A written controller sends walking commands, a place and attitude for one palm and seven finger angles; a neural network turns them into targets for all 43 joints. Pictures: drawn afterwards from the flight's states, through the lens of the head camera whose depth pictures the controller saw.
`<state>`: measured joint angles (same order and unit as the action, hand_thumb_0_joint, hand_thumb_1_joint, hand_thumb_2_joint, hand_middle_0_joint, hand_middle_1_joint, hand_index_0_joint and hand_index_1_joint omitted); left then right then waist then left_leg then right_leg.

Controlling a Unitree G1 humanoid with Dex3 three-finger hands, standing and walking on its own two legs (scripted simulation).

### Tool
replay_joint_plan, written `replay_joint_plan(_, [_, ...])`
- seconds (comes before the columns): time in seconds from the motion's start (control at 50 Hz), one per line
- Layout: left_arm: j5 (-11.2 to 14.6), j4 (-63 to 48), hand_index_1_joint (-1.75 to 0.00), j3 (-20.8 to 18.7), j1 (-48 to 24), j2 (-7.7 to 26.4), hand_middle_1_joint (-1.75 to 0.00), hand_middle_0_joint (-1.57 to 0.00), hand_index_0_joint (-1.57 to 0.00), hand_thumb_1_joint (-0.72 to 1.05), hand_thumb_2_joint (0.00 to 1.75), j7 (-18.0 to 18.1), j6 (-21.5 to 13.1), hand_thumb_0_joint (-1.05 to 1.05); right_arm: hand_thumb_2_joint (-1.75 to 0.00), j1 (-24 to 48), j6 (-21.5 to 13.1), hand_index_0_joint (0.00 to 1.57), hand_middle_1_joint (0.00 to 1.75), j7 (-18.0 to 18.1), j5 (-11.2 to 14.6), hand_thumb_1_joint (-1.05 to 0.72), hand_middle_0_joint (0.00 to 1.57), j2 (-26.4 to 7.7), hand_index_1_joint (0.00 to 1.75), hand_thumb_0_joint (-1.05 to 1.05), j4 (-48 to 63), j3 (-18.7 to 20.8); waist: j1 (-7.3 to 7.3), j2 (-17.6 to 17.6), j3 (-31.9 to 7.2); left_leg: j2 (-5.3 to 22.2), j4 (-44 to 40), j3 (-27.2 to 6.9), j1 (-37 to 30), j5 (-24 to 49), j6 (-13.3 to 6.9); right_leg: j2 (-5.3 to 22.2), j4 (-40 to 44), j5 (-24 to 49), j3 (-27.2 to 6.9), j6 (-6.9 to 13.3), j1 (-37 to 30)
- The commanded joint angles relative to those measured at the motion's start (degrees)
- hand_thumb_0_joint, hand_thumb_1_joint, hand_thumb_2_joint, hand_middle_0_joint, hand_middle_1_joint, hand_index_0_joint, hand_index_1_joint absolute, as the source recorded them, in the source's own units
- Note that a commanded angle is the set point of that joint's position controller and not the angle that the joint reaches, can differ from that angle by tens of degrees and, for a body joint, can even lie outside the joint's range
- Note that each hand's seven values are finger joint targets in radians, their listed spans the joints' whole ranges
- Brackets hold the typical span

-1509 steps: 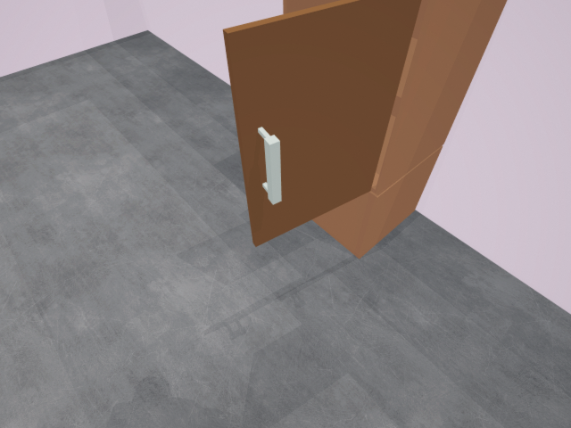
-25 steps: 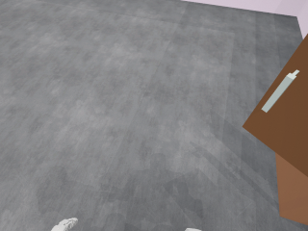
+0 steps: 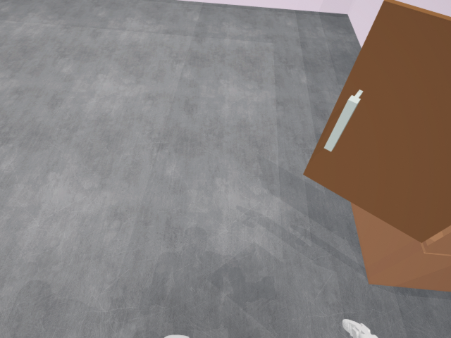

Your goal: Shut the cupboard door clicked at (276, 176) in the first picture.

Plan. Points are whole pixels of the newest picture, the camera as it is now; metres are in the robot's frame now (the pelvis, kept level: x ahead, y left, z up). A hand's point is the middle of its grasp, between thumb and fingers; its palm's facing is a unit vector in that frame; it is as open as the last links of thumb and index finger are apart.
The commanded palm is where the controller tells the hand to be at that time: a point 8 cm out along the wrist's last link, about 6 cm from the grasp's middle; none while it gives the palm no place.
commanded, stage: turn to face it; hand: left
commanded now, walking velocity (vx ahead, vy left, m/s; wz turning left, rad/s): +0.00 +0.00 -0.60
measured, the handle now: (343, 121) +0.66 -0.26 -0.03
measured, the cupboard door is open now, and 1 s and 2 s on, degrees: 57 57 57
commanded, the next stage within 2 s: take the last steps up to it in 0.86 s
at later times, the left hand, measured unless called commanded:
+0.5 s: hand (162, 310) +0.18 +0.14 -0.15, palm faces -0.31 -0.90 -0.30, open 7.4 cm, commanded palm none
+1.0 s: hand (164, 312) +0.18 +0.14 -0.17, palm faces -0.42 -0.89 -0.19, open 7.4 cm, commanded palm none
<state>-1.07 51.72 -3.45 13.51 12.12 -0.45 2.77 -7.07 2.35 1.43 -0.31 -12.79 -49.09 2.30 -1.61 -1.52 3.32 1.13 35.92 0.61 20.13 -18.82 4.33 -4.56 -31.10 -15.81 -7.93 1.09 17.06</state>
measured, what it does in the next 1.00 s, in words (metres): steps on the spot, turning right: left foot, then right foot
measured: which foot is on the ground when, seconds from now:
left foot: up 0.00-0.00, down 0.02-0.42, up 0.44-0.84, down 0.86-1.00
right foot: down 0.00-0.02, up 0.04-0.40, down 0.42-0.86, up 0.88-1.00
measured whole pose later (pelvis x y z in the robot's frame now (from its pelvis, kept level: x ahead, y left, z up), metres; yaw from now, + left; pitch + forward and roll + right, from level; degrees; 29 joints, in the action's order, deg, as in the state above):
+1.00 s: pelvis +0.04 -0.01 +0.00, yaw -29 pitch +1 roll -1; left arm -0.9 55.2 -4.1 12.7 13.1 -0.5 3.9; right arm -11.7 0.9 2.2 -2.0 -9.9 -52.3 0.1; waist -0.5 -1.9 2.7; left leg 2.8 30.9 5.6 16.1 -15.9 -1.6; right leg -1.6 -56.4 -28.2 -1.5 -0.5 23.1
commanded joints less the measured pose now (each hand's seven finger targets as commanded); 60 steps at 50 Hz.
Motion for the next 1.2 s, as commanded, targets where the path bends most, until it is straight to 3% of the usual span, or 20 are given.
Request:
replay_joint_plan(0.0, [0.74,-6.45,-0.3,-2.15,-1.31,6.48,-0.3,-0.2,-0.2,0.9,0.9,0.18,-0.84,0.0,-0.9,-9.03,-2.38,0.2,0.3,0.95,-0.77,-0.9,0.2,-15.07,0.3,0.0,2.79,3.12,3.62,20.2,-9.22,24.91,-19.75,-22.08,-19.94,17.91,-10.21,0.15,-20.79,-19.62,3.28,-2.11,16.02])
replay_joint_plan(0.02, [0.09,-6.72,-0.3,-2.52,-2.85,8.31,-0.3,-0.2,-0.2,0.9,0.9,0.01,-0.6,0.0,-0.9,-9.01,-2.01,0.2,0.3,1.04,-1.45,-0.9,0.2,-14.63,0.3,0.0,3.32,2.62,4.28,13.51,-6.83,27.12,-19.36,-21.32,-13.92,19.43,-13.95,2.7,-30.2,-20.19,3.42,-2.34,14.73])
replay_joint_plan(0.1, [-0.4,-4.46,-0.3,-3.33,-1.48,7.79,-0.3,-0.2,-0.2,0.9,0.9,-1.57,0.42,0.0,-0.9,-2.49,-2.53,0.2,0.3,1.48,-1.55,-0.9,0.2,-9.99,0.3,0.0,4.8,1.17,0.85,11.68,-4.2,18.24,-16.85,-5.6,-11.03,25.9,-11.38,5.5,-38.48,-11.0,5.93,-4.23,15.9])
replay_joint_plan(0.3, [-0.2,-6.09,-0.3,-1.83,-6.85,5.19,-0.3,-0.2,-0.2,0.9,0.9,-2.11,0.16,0.0,-0.9,-8.28,-2.01,0.2,0.3,0.35,-1.59,-0.9,0.2,-12.06,0.3,0.0,0.65,3.0,4.01,15.01,-5.36,18.99,-11.39,3.58,-14.68,29.22,-10.81,5.11,-14.07,-9.38,13.64,-3.45,7.01])
replay_joint_plan(0.36, [-0.12,-4.68,-0.3,-2.12,-2.11,6.39,-0.3,-0.2,-0.2,0.9,0.9,-1.87,-0.58,0.0,-0.9,-6.56,-1.82,0.2,0.3,-0.03,-1.17,-0.9,0.2,-13.0,0.3,0.0,0.62,3.37,0.88,11.75,-7.28,17.92,-4.13,6.84,-10.12,25.06,-7.08,4.15,0.74,2.36,14.68,-1.71,-4.5])
replay_joint_plan(0.38, [-0.4,-3.37,-0.3,-2.71,1.96,9.52,-0.3,-0.2,-0.2,0.9,0.9,-1.44,-1.14,0.0,-0.9,-6.19,-1.8,0.2,0.3,-0.34,-0.63,-0.9,0.2,-11.6,0.3,0.0,1.02,3.29,-1.1,5.31,-8.95,15.16,3.31,8.95,-3.97,17.47,-4.03,8.11,7.55,10.32,9.35,-0.01,-13.31])
replay_joint_plan(0.4, [-0.92,-2.41,-0.3,-3.84,5.13,16.69,-0.3,-0.2,-0.2,0.9,0.9,-0.49,-2.09,0.0,-0.9,-5.2,-1.62,0.2,0.3,-0.71,-0.3,-0.9,0.2,-6.07,0.3,0.0,3.31,1.82,-3.03,-14.87,-9.03,6.04,17.16,12.15,12.25,-12.27,-0.29,23.27,12.02,26.88,-11.5,5.87,-22.71])
replay_joint_plan(0.42, [0.02,-1.56,-0.3,-4.06,7.44,18.4,-0.3,-0.2,-0.2,0.9,0.9,0.45,-1.86,0.0,-0.9,-1.8,-0.83,0.2,0.3,-0.04,-0.41,-0.9,0.2,-7.15,0.3,0.0,4.58,1.48,-4.4,-14.78,-8.28,3.9,27.46,4.51,15.19,-20.18,-0.19,28.69,10.92,37.96,-15.94,11.63,-17.2])
replay_joint_plan(0.44, [0.03,-2.14,-0.3,-3.73,5.53,17.2,-0.3,-0.2,-0.2,0.9,0.9,0.86,-1.66,0.0,-0.9,-1.87,-0.41,0.2,0.3,0.09,-0.23,-0.9,0.2,-6.8,0.3,0.0,4.31,1.33,-2.91,-10.35,-6.08,5.01,31.9,0.12,16.42,-16.1,-0.62,27.21,11.55,31.08,-12.27,12.82,-14.2])
replay_joint_plan(0.46, [-0.23,-2.86,-0.3,-3.73,1.91,14.87,-0.3,-0.2,-0.2,0.9,0.9,1.43,-1.86,0.0,-0.9,-2.32,-0.62,0.2,0.3,0.33,-0.41,-0.9,0.2,-6.49,0.3,0.0,3.5,1.38,-1.4,-14.67,-5.68,5.41,32.87,-1.12,19.72,-13.39,-0.42,24.12,11.47,29.78,-12.09,11.94,-15.19])
replay_joint_plan(0.54, [0.16,-4.0,-0.3,-2.0,-2.17,10.71,-0.3,-0.2,-0.2,0.9,0.9,1.53,-2.39,0.0,-0.9,-5.2,-0.46,0.2,0.3,-0.38,-0.68,-0.9,0.2,-6.0,0.3,0.0,0.26,1.27,1.52,-7.14,-7.86,4.63,28.88,0.18,12.99,-3.64,0.99,17.52,8.48,36.62,-2.06,8.89,-12.25])
replay_joint_plan(0.72, [-0.67,-2.62,-0.3,-2.6,-0.86,11.26,-0.3,-0.2,-0.2,0.9,0.9,1.52,-2.13,0.0,-0.9,-3.51,-0.79,0.2,0.3,-0.2,-0.32,-0.9,0.2,-4.26,0.3,0.0,0.54,1.02,0.69,-6.42,-5.12,2.08,10.85,1.33,6.67,-5.2,0.29,18.01,9.53,27.48,-7.31,10.8,-9.15])
replay_joint_plan(0.78, [-0.2,-2.2,-0.3,-2.56,-2.32,10.58,-0.3,-0.2,-0.2,0.9,0.9,1.52,-1.78,0.0,-0.9,-7.14,-1.38,0.2,0.3,0.25,-0.2,-0.9,0.2,-3.79,0.3,0.0,-0.85,0.88,2.49,-6.5,-5.28,0.28,-2.65,1.98,-3.5,3.24,-0.57,15.5,6.12,25.59,-7.84,7.96,-4.49])
replay_joint_plan(0.8, [0.01,-2.03,-0.3,-2.34,-3.08,9.59,-0.3,-0.2,-0.2,0.9,0.9,1.48,-1.58,0.0,-0.9,-9.6,-1.81,0.2,0.3,0.3,-0.13,-0.9,0.2,-4.43,0.3,0.0,-1.75,0.93,3.75,-4.66,-5.26,1.08,-9.82,1.43,-9.95,9.48,-0.88,13.8,3.73,20.61,-6.56,5.65,-0.29])
replay_joint_plan(0.84, [0.84,-2.7,-0.3,-1.25,0.67,4.23,-0.3,-0.2,-0.2,0.9,0.9,1.08,-1.08,0.0,-0.9,-11.49,-2.75,0.2,0.3,0.76,-1.18,-0.9,0.2,-12.27,0.3,0.0,-1.59,1.85,2.86,17.83,-7.08,19.45,-16.7,-17.36,-16.92,24.38,-8.91,2.01,-10.46,-8.37,4.04,-0.48,9.6])
replay_joint_plan(0.86, [0.54,-2.9,-0.3,-1.38,-0.2,5.42,-0.3,-0.2,-0.2,0.9,0.9,1.11,-0.86,0.0,-0.9,-10.97,-2.2,0.2,0.3,1.03,-1.54,-0.9,0.2,-12.42,0.3,0.0,-1.01,1.9,3.31,16.24,-5.7,23.85,-18.55,-19.41,-12.3,24.15,-13.89,2.37,-21.05,-19.2,5.21,-0.99,9.04])
replay_joint_plan(0.88, [0.16,-2.71,-0.3,-1.63,-0.81,5.67,-0.3,-0.2,-0.2,0.9,0.9,0.83,-0.54,0.0,-0.9,-9.17,-2.19,0.2,0.3,1.29,-1.77,-0.9,0.2,-11.25,0.3,0.0,-0.61,1.41,2.83,11.62,-3.79,22.76,-19.68,-17.02,-8.26,20.15,-14.95,3.66,-27.17,-17.7,4.03,-1.13,8.68])
replay_joint_plan(0.98, [-0.13,-0.61,-0.3,-1.46,-0.62,3.84,-0.3,-0.2,-0.2,0.9,0.9,-0.32,-0.13,0.0,-0.9,-7.64,-2.69,0.2,0.3,1.53,-1.94,-0.9,0.2,-8.32,0.3,0.0,-1.38,0.62,1.95,10.36,-5.24,16.62,-18.1,-6.78,-12.78,21.92,-12.63,5.09,-27.02,-11.34,6.91,-2.47,10.76])
replay_joint_plan(1.12, [-0.57,-0.9,-0.3,-0.61,-6.08,2.58,-0.3,-0.2,-0.2,0.9,0.9,-1.82,-0.99,0.0,-0.9,-13.18,-2.91,0.2,0.3,0.66,-2.18,-0.9,0.2,-10.03,0.3,0.0,-5.32,2.17,5.25,11.31,-3.28,18.05,-21.87,-7.72,-13.79,-1.17,-12.33,5.4,-12.24,-10.65,11.13,-1.34,8.47])
replay_joint_plan(1.18, [-0.6,0.73,-0.3,-0.83,-2.56,2.49,-0.3,-0.2,-0.2,0.9,0.9,-2.08,-1.39,0.0,-0.9,-11.73,-2.89,0.2,0.3,0.36,-1.97,-0.9,0.2,-10.51,0.3,0.0,-6.28,2.43,3.01,10.13,-2.41,17.15,-19.85,-5.63,-7.6,-6.09,-11.0,4.26,-1.99,-5.61,13.09,-0.74,-1.45])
